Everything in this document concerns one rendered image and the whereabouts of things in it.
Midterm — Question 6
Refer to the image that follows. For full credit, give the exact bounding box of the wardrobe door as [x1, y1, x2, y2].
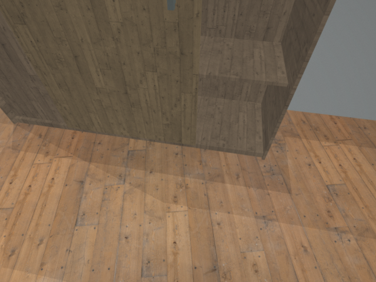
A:
[0, 11, 65, 122]
[0, 0, 202, 146]

